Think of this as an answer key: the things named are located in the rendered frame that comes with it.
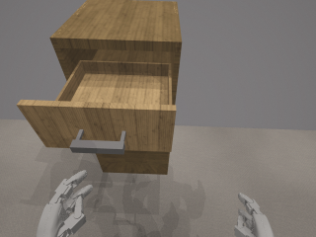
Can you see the robot left hand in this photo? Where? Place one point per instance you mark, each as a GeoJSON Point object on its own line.
{"type": "Point", "coordinates": [57, 211]}

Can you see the drawer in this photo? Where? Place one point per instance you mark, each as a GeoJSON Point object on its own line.
{"type": "Point", "coordinates": [105, 98]}

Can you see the handle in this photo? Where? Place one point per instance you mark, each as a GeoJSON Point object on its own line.
{"type": "Point", "coordinates": [79, 145]}

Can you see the robot right hand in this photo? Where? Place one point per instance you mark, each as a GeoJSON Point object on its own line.
{"type": "Point", "coordinates": [257, 225]}

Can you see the cabinet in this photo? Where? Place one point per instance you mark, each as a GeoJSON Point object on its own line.
{"type": "Point", "coordinates": [124, 31]}

